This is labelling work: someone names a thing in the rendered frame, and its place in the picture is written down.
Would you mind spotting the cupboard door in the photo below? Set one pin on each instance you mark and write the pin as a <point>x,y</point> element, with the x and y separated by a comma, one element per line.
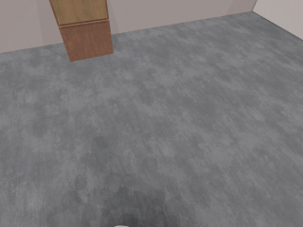
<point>74,11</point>

